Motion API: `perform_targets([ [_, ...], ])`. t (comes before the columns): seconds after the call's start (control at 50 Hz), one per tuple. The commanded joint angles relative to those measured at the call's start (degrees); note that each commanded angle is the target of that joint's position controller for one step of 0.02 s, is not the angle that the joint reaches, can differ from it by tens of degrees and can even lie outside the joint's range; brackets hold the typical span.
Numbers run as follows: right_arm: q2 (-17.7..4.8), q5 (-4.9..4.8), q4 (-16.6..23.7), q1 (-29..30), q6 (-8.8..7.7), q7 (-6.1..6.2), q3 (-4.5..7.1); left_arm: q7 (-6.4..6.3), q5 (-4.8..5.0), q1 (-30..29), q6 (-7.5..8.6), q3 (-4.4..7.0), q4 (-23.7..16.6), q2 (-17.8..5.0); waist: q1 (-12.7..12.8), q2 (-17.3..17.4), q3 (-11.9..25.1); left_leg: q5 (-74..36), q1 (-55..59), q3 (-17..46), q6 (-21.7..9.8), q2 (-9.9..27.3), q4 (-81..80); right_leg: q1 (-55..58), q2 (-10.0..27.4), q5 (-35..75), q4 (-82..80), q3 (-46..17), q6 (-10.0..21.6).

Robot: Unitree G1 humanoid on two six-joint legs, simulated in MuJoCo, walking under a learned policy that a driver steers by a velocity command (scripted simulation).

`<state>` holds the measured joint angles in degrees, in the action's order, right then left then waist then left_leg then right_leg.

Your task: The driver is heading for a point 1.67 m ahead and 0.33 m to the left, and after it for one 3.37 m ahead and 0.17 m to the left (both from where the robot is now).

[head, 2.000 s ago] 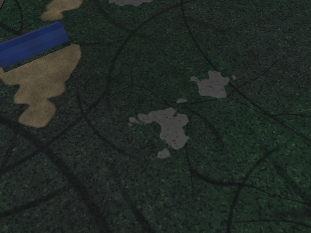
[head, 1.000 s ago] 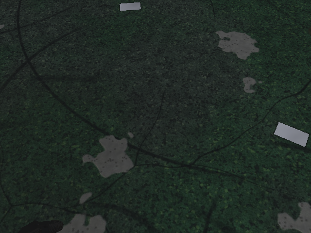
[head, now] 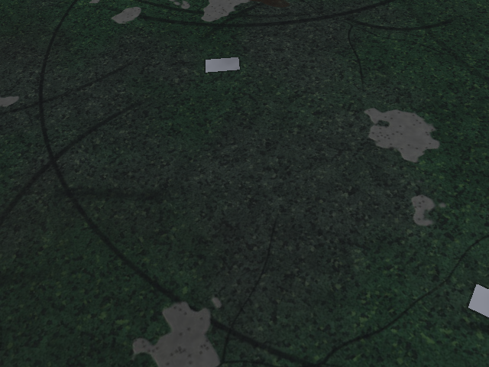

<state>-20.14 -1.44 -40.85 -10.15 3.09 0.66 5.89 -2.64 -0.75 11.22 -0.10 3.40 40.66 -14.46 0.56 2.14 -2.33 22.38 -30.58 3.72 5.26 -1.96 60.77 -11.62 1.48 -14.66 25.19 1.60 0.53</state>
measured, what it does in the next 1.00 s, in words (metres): steps on the spot, turning left: left foot, then right foot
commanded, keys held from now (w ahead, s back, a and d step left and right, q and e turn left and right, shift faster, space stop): q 0.52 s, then no key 0.48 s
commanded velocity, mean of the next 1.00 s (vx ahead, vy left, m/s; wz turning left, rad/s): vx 0.00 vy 0.00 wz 0.41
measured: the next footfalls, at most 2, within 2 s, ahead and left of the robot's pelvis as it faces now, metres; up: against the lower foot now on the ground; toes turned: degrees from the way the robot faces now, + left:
left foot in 0.20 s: +0.04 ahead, +0.14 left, +0.00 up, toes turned +9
right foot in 0.64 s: +0.11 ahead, -0.07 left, +0.00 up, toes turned +26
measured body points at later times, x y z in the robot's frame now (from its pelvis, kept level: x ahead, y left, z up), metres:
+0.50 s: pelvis +0.01 +0.05 +0.00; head +0.04 +0.08 +0.45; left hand +0.08 +0.36 -0.11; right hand +0.24 -0.19 -0.08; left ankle +0.00 +0.14 -0.74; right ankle +0.08 -0.10 -0.70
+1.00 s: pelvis +0.01 +0.04 -0.01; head +0.03 +0.05 +0.44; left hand +0.04 +0.32 -0.12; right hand +0.24 -0.15 -0.11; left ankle -0.06 +0.15 -0.74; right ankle +0.08 -0.08 -0.74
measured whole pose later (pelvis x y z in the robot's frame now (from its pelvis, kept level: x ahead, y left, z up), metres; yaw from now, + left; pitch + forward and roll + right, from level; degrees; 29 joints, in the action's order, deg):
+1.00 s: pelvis +0.01 +0.04 -0.01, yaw +24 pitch +0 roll +0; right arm -15.4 0.4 -41.1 -11.7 2.8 0.9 2.7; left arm 0.0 -0.9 9.7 0.9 1.4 42.2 -13.6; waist 0.7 -0.1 -2.3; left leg 16.8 -11.3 3.8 1.1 -0.2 28.5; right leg -14.2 0.7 -14.6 29.0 -1.8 -1.8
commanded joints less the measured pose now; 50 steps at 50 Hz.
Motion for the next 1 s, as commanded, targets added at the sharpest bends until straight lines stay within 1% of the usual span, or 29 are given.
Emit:
perform_targets([
  [0.02,-0.93,-0.12,7.01,5.07,-0.53,-0.94,-0.71,-0.44,0.14,0.13,-0.16,2.89,-3.28,-10.61,2.28,-11.22,4.36,-0.34,-4.57,-2.44,1.24,2.78,-6.63,10.94,13.82,28.65,-4.64,-7.75,11.68],
  [0.06,-1.03,0.01,8.22,5.5,-0.49,-1.61,-0.93,-0.09,0.39,-0.3,-0.48,3.53,-3.38,-12.39,2.49,-12.05,4.98,0.32,0.71,-4.69,0.37,3.23,-12.23,8.98,14.83,29.4,-4.44,-6.19,11.78],
  [0.12,-2.53,-0.05,8.91,4.42,-0.07,-2.16,-0.29,0.69,1.37,-0.54,-0.3,3.97,-3.04,-13.4,2.04,-13.01,5.13,-1.02,5.8,-7.29,-1.65,2.32,-19.99,8.01,15.96,29.27,-2.51,-5.02,11.05],
  [0.16,-2.54,0.12,8.27,1.21,0.18,-2.33,0.19,0.97,2.64,-2.07,0.11,3.98,-2.82,-13.19,-0.5,-12.23,5.46,-8.65,12.34,-8.88,-4.43,0.98,-30.97,6.07,15.33,27.38,1.99,-2.77,8.35],
  [0.18,-3.77,0.32,7.56,-1.37,0.15,-1.9,0.85,1.18,2.73,0.03,0.55,3.63,-1.76,-11.71,-1.43,-9.65,6.48,-15.9,19.35,-7.49,-6.43,0.07,-37.22,2.59,13.29,22.97,6.97,-0.04,5.2],
  [0.2,-8.83,0.23,7.65,-4.58,-0.02,-1.06,2.42,1.35,0.89,2.09,0.93,3.02,-1.77,-9.42,-1.62,0.9,9.46,-35.21,31.9,4.24,-9.99,7.77,-38.28,-8.53,9.0,9.37,19.78,5.03,-0.23],
  [0.22,-14.89,1.62,9.16,-4.68,-0.6,-0.67,3.23,1.29,-1.83,-0.72,1.21,1.44,-5.53,-5.74,-1.24,16.25,10.21,-53.98,37.11,25.97,-22.6,23.43,-37.29,-26.15,0.02,-24.53,34.72,4.63,-5.11],
  [0.24,-11.03,2.74,8.83,-6.74,-1.94,-1.31,2.25,1.01,-0.72,-5.24,1.23,2.3,-5.84,-8.85,-5.82,8.79,14.08,-50.04,34.38,26.53,-27.78,24.85,-39.04,-26.81,-0.34,-26.65,43.85,-4.57,-5.26],
  [0.26,-9.42,2.63,8.5,-3.89,-2.85,-1.35,1.52,0.93,0.75,-5.74,0.87,2.7,-5.81,-10.0,-3.94,6.35,10.46,-44.86,31.3,20.73,-25.09,21.41,-39.47,-27.53,0.7,-22.1,45.8,-5.7,-4.6],
  [0.3,-6.76,0.62,8.87,1.92,-2.88,-0.59,0.82,0.01,0.25,-4.57,0.25,3.2,-4.44,-10.6,-1.31,3.32,6.82,-35.79,26.69,15.39,-19.49,15.71,-39.98,-27.36,1.8,-13.29,41.32,-6.31,-4.52],
  [0.34,-6.6,0.89,9.27,3.52,-2.25,0.06,0.42,0.08,-0.05,-2.6,0.18,3.21,-3.89,-9.93,0.31,4.4,7.48,-35.94,22.21,13.41,-18.9,13.18,-40.55,-22.42,0.03,-8.33,40.28,-5.46,-5.34],
  [0.44,-7.49,0.8,8.83,2.05,-1.74,1.03,0.78,0.51,0.36,-4.13,0.52,2.11,-4.3,-7.43,-0.96,5.41,7.8,-25.97,21.78,15.83,-18.63,11.58,-40.31,-19.14,-1.72,-4.73,25.7,-6.11,-6.08],
  [0.52,-8.29,0.9,9.02,2.3,-1.3,0.7,1.07,1.24,0.85,-5.14,1.12,2.22,-4.92,-8.06,-1.69,6.96,6.67,-20.31,18.66,20.91,-18.53,11.2,-39.9,-14.11,-3.29,-5.78,17.69,-6.73,-5.34],
  [0.58,-7.32,0.79,8.95,2.87,-1.02,0.4,0.56,2.0,1.15,-3.55,1.76,2.31,-4.69,-8.3,-1.63,7.56,7.74,-24.1,19.92,23.11,-17.75,11.35,-37.38,-10.02,-3.11,-5.3,11.56,-5.95,-4.21],
  [0.62,-5.98,0.28,8.83,3.93,-0.72,0.61,-0.12,2.53,0.93,-1.05,2.32,2.2,-4.07,-7.34,0.55,6.89,7.96,-24.02,18.37,22.56,-15.17,9.15,-34.69,-2.61,-2.81,3.83,-0.64,-4.76,-2.56],
  [0.64,-4.33,0.56,8.38,1.97,-0.85,0.75,-0.69,2.44,0.13,-0.79,2.48,2.4,-4.33,-8.68,0.14,4.37,8.2,-17.77,15.5,21.08,-12.23,6.98,-32.6,2.46,1.22,10.15,-4.08,-7.86,-0.93],
  [0.66,-1.45,1.92,8.24,-1.31,-1.2,0.66,-1.65,2.11,-0.99,-1.05,2.34,2.81,-5.45,-12.31,-2.42,-7.29,9.59,-3.21,10.76,14.05,-8.56,0.93,-22.8,7.26,11.98,20.57,-5.9,-18.32,3.31],
  [0.68,-3.17,1.28,9.4,0.1,-1.6,0.84,-0.98,2.33,-2.36,-2.25,2.21,2.57,-4.45,-12.44,-3.29,-17.73,5.87,10.85,4.94,6.56,-5.7,-4.07,-17.44,2.31,18.48,23.79,-7.63,-28.02,12.69],
  [0.7,-7.32,1.71,8.33,0.19,-1.74,1.22,0.26,2.4,-1.69,-3.28,2.54,1.92,-5.49,-9.71,-1.43,-13.79,5.35,13.97,4.63,6.85,-3.29,-1.85,-7.23,0.94,19.53,21.3,-8.52,-28.48,15.97],
  [0.72,-8.28,1.18,7.61,0.34,-1.6,1.19,0.98,2.2,-0.92,-3.68,2.57,1.83,-5.25,-9.59,-1.42,-11.57,4.78,11.97,3.02,6.63,-2.33,-1.94,-1.61,1.35,17.42,19.49,-7.89,-25.57,14.95],
  [0.76,-5.54,1.21,5.85,-1.01,-0.64,1.41,0.64,1.94,0.49,-5.51,2.59,1.46,-5.03,-8.92,-1.92,-9.14,3.76,7.62,2.17,7.18,-0.42,-0.94,0.96,1.9,13.87,17.88,-6.61,-20.18,12.13],
  [0.8,-1.76,1.01,5.28,-1.17,-0.43,1.05,-0.59,1.87,0.47,-5.82,2.05,0.86,-4.46,-7.54,-2.03,-9.85,3.96,5.45,5.26,4.06,0.57,-0.16,-5.2,1.74,10.28,20.82,-5.77,-14.7,10.83],
  [0.84,0.82,1.08,5.66,0.85,-0.76,0.67,-1.75,1.86,0.33,-5.22,1.29,0.9,-4.02,-7.53,-0.57,-12.18,5.34,5.0,9.81,0.03,0.81,1.45,-15.6,2.94,8.53,23.27,-4.31,-12.0,10.34],
  [0.88,0.36,0.66,5.36,1.32,-1.01,0.41,-1.7,1.89,0.52,-2.81,0.58,1.12,-3.22,-8.64,0.7,-13.07,6.52,1.48,13.47,-1.86,0.45,1.21,-24.92,4.52,9.0,24.19,-2.83,-12.86,10.87],
  [0.92,-0.08,0.96,3.64,-1.42,-1.17,0.18,-1.55,2.0,1.33,-2.05,0.4,0.7,-2.51,-8.11,-0.94,-11.65,6.21,-12.05,20.72,-2.99,-1.48,0.68,-40.34,2.66,8.14,22.27,-1.58,-12.35,8.77],
  [0.94,-1.95,1.65,3.89,-1.39,-1.21,0.33,-1.4,2.18,1.11,0.14,1.02,0.38,-1.84,-7.55,-0.31,-9.51,6.73,-17.9,25.6,0.37,-3.14,2.83,-41.39,-0.24,7.59,18.6,-1.61,-12.29,5.82],
  [0.96,-5.74,2.12,4.46,-2.14,-1.13,0.83,-0.78,2.7,-0.32,1.07,1.89,-0.09,-2.05,-6.67,1.22,-2.44,8.33,-30.44,29.71,5.79,-5.45,8.58,-38.13,-3.51,4.75,13.03,1.64,-8.96,2.53],
  [0.98,-5.1,2.33,3.04,-0.55,-1.13,0.55,-0.87,2.84,-0.7,2.1,2.41,-0.63,-1.88,-4.28,3.39,6.14,8.38,-21.83,23.52,6.07,-8.71,8.94,-36.34,-0.71,0.93,3.82,-0.18,-4.45,-0.58],
  [1.0,-1.81,2.34,4.01,0.86,-1.43,0.0,-1.55,2.71,-1.06,-1.56,2.41,-0.49,-1.59,-6.26,0.83,3.68,6.03,-14.64,19.97,6.06,-9.25,7.46,-37.71,0.96,0.54,3.53,1.01,-3.84,-2.51],
])
Velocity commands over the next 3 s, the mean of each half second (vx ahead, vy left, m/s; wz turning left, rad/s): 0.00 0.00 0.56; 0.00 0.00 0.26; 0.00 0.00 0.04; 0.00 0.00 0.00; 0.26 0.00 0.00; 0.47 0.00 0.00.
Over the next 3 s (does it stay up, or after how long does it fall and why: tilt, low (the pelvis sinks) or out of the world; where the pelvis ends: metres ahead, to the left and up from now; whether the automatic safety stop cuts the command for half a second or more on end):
stays up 0.35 0.23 0.00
